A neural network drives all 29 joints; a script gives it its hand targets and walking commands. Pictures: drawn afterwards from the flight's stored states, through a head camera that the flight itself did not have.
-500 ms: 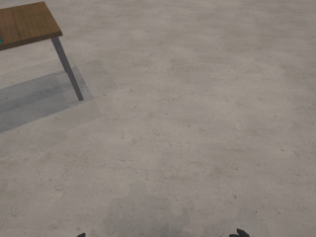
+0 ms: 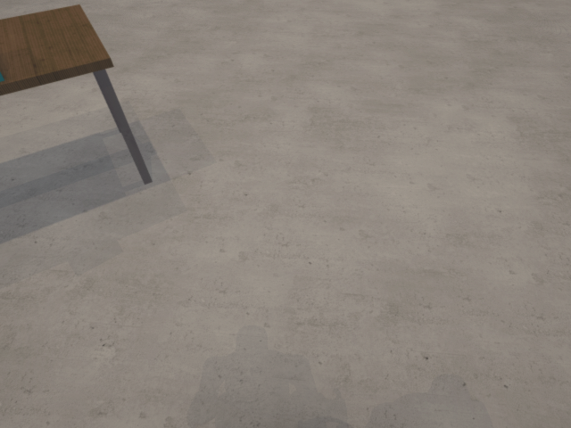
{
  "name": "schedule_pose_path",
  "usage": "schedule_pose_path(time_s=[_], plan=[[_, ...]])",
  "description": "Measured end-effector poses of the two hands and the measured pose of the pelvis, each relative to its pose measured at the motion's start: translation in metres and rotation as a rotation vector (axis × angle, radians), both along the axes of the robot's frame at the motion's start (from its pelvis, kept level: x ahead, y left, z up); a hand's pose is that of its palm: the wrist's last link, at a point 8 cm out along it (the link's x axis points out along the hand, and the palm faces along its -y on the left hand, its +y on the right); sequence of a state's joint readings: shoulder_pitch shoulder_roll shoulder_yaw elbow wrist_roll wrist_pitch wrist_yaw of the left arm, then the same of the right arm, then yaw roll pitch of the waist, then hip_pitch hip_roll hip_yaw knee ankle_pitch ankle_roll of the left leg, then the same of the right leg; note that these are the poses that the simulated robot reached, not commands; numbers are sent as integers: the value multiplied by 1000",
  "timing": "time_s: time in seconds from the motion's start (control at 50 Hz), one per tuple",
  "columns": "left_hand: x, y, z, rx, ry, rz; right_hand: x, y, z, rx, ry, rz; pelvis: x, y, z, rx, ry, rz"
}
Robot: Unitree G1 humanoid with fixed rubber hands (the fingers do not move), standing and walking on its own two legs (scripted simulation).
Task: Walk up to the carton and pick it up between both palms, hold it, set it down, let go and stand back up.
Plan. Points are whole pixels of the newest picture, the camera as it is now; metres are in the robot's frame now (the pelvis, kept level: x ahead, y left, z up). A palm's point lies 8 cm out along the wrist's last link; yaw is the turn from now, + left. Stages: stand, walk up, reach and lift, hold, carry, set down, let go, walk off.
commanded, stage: stand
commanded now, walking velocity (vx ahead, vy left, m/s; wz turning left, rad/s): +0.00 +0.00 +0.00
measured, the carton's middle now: out of the picture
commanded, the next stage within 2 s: walk up in 0.82 s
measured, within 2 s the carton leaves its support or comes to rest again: neither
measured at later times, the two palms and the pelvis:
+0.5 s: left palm out of the picture -0.02 +0.21 -0.14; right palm out of the picture -0.02 -0.21 -0.14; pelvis +0.00 -0.01 +0.00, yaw +0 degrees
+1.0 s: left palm out of the picture -0.04 +0.19 -0.14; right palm out of the picture -0.04 -0.21 -0.15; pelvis -0.01 -0.01 +0.01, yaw +0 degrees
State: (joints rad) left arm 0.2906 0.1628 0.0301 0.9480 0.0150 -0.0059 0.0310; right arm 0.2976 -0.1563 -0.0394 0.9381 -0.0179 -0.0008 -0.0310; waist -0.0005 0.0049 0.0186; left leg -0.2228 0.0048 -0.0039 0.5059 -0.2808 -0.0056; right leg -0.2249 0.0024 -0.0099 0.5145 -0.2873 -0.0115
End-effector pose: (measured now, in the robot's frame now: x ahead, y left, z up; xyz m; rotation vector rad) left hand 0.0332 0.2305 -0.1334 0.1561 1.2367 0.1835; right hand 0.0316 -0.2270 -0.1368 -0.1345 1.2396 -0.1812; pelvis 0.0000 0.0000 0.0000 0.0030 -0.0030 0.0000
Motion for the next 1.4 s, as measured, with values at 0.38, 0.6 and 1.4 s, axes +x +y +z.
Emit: schedule_pose_path(time_s=[0.38,0.6,1.4], plan=[[-41,-18,-6,-34,132,33,-41,10,-6,35,141,-28,-2,-4,4,0,-21,0],[-58,-26,-7,-47,177,40,-60,15,-8,53,192,-36,-6,-7,5,-1,-24,0],[-81,87,-36,16,85,270,68,66,-1,-34,-36,287,-7,61,-21,-12,33,265]])
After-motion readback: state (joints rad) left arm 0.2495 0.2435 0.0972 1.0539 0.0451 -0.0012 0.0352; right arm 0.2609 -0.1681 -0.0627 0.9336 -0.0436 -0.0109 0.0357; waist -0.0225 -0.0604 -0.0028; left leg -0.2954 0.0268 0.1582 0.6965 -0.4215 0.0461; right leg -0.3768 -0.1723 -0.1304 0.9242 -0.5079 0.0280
